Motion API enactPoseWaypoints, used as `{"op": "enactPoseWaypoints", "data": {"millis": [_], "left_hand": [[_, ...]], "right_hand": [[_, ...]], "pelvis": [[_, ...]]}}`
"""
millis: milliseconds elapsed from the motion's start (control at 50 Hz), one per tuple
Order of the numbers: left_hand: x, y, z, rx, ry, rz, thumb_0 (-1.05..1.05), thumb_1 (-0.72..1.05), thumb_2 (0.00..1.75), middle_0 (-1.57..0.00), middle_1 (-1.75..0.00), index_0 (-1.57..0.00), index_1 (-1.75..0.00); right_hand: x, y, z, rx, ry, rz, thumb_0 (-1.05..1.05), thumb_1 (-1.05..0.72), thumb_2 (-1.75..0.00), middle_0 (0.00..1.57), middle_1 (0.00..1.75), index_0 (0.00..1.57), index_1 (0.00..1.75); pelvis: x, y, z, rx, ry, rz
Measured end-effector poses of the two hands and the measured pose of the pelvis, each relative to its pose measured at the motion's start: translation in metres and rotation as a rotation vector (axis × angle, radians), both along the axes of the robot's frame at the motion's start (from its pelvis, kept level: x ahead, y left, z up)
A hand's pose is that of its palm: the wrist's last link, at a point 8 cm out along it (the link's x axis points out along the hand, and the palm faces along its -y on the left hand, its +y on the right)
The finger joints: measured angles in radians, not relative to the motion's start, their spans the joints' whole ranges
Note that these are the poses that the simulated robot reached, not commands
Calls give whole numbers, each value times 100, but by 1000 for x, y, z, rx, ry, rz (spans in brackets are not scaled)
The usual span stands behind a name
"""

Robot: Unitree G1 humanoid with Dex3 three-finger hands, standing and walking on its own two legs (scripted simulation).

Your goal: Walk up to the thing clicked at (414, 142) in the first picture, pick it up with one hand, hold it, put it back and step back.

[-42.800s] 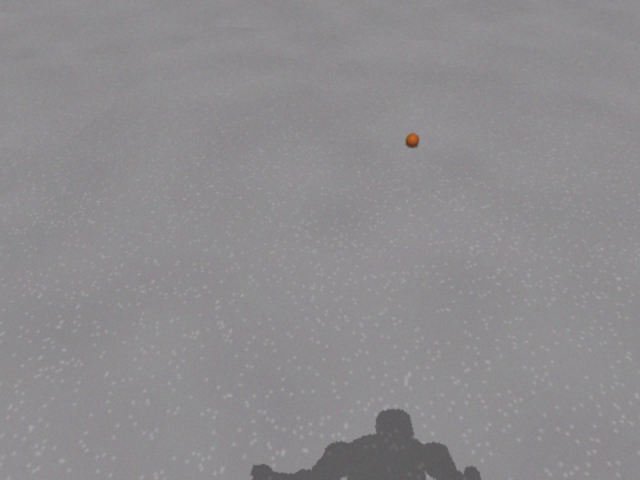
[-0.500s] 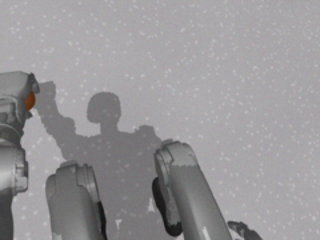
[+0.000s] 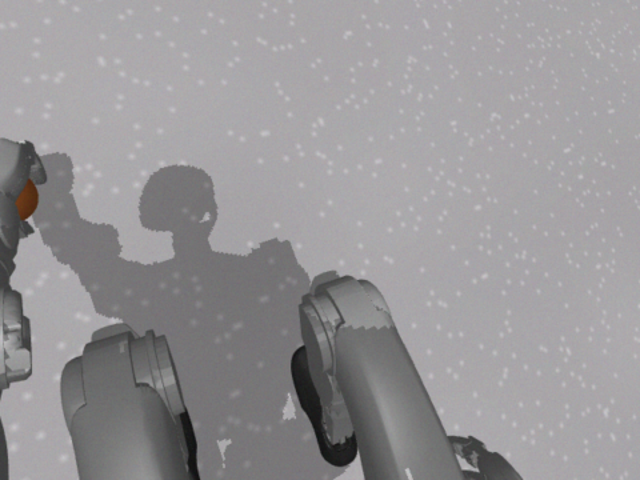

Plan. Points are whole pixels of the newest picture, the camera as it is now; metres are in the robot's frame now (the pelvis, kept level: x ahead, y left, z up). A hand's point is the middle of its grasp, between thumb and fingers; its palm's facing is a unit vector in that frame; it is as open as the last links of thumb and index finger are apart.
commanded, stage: lower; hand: left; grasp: from above
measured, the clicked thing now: (1, 196) +0.50 +0.29 -0.20
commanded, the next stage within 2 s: rest in 0.06 s
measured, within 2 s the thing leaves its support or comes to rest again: rests again in 1.62 s
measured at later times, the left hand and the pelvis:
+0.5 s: hand (26, 209) +0.49 +0.28 -0.22, palm faces -0.47 -0.09 -0.88, open 8.7 cm; pelvis +0.00 +0.00 -0.01, yaw -2 degrees
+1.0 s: hand (36, 212) +0.49 +0.27 -0.25, palm faces -0.46 -0.10 -0.88, open 8.6 cm; pelvis +0.00 +0.01 -0.01, yaw -4 degrees
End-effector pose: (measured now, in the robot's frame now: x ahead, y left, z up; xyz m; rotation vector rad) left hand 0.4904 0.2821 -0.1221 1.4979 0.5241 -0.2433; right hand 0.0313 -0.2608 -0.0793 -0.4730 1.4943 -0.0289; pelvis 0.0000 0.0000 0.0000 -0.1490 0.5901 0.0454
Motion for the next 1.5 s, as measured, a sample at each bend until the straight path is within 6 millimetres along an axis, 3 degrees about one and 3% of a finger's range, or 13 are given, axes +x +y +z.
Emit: {"op": "enactPoseWaypoints", "data": {"millis": [560,1500], "left_hand": [[6,-4,-46,-15,-5,8,0,7,63,-55,-79,-74,-81],[6,-10,-78,-16,-5,18,-1,10,50,-60,-74,-79,-72]], "right_hand": [[-7,8,4,15,27,63,0,-91,-89,21,30,20,30],[-14,18,19,60,29,154,0,-92,-90,20,30,20,30]], "pelvis": [[2,3,-12,-33,-27,-22],[-2,6,-14,-68,-77,-45]]}}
